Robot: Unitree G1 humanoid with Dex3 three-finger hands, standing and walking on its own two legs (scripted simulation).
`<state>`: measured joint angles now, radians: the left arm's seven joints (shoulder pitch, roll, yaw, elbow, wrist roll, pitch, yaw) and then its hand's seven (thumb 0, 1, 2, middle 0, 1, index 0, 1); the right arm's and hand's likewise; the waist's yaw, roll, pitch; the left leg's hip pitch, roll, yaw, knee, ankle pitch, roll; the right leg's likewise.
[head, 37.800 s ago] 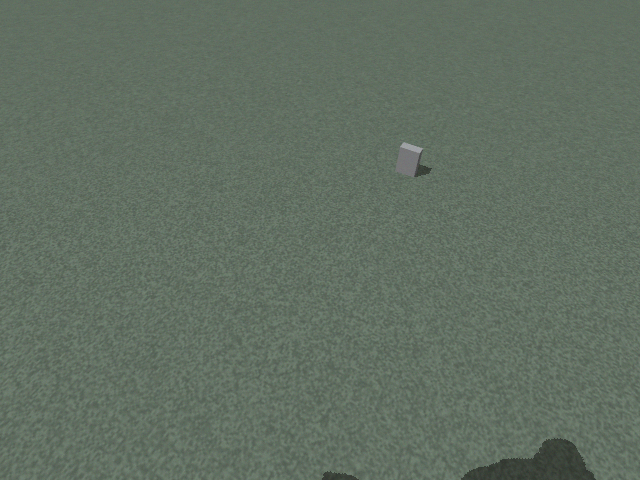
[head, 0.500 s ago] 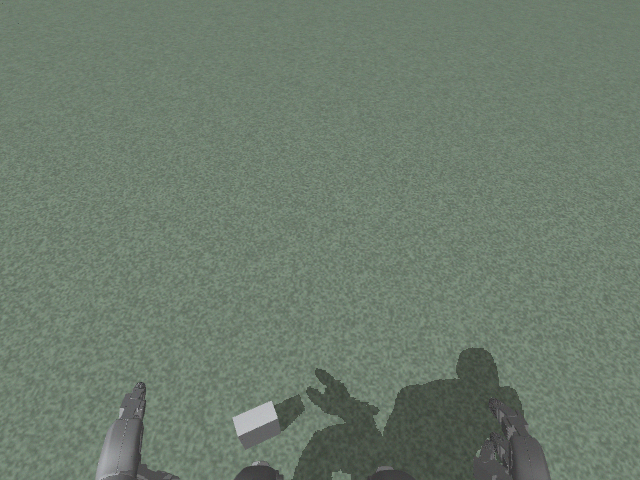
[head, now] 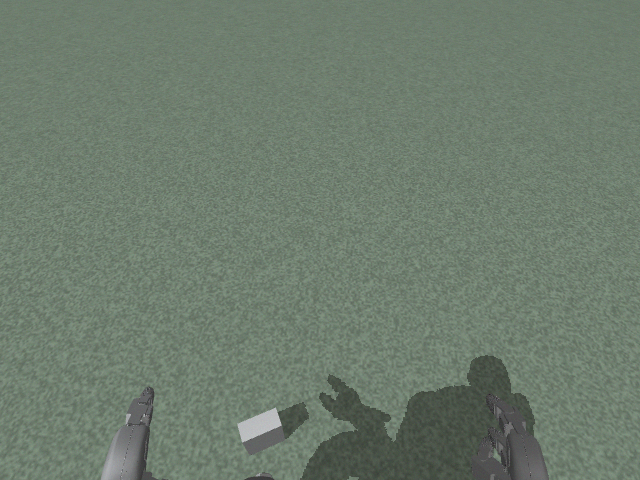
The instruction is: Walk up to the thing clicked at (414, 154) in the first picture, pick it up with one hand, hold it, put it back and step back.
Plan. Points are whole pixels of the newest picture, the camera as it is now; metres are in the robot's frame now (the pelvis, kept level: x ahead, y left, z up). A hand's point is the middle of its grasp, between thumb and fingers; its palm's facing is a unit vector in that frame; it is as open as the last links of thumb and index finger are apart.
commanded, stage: home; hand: left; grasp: from the side
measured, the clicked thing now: (262, 432) +0.34 +0.16 -0.64
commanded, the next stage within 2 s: stand in 1.36 s
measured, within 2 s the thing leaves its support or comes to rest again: neither
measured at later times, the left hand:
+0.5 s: hand (184, 460) +0.17 +0.18 -0.05, palm faces +0.09 -0.95 -0.28, open 17.6 cm
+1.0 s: hand (181, 458) +0.17 +0.18 -0.05, palm faces +0.10 -0.96 -0.28, open 17.7 cm
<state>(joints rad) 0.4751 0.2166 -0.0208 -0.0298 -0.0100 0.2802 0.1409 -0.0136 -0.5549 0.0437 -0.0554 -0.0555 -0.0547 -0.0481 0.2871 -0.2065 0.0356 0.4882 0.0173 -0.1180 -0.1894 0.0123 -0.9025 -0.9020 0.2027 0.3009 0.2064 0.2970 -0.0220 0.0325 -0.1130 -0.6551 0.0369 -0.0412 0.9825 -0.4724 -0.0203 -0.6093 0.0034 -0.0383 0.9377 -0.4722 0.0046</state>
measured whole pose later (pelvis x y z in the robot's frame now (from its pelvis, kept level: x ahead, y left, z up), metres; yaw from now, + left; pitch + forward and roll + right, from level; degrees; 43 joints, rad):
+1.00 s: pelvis +0.00 +0.00 +0.00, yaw +0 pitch +8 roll -2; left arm 0.47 0.21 -0.01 -0.01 -0.01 0.26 0.13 -0.01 -0.59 0.02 -0.05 -0.05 -0.05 -0.04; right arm 0.29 -0.20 0.03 0.50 0.01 -0.12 -0.19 0.01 -0.90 -0.90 0.20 0.30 0.21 0.30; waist -0.02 0.03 -0.11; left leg -0.63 0.04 -0.04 0.97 -0.47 -0.02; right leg -0.59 0.00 -0.03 0.92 -0.47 0.01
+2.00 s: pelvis +0.00 +0.00 +0.03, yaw +0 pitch +0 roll +0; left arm 0.23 0.32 0.02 0.75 0.05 0.01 0.02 0.00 0.73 0.86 -0.21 -0.30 -0.20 -0.29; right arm 0.20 -0.30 -0.03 0.87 -0.05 -0.02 -0.02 0.01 -0.91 -0.90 0.20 0.30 0.21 0.30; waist 0.01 -0.03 0.03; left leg -0.38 0.00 0.00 0.74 -0.37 0.00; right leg -0.37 -0.03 0.00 0.75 -0.39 0.01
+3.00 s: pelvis -0.01 +0.01 +0.06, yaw -1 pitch -4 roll +0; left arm 0.12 0.31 0.00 1.18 0.02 -0.02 0.01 0.00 0.91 0.90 -0.21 -0.30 -0.21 -0.30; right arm 0.13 -0.32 -0.01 1.16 -0.01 -0.01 -0.01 0.00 -0.91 -0.90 0.20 0.30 0.20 0.30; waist 0.00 0.00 0.06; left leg -0.12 0.01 0.01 0.35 -0.16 0.00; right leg -0.11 -0.02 0.00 0.35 -0.17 0.02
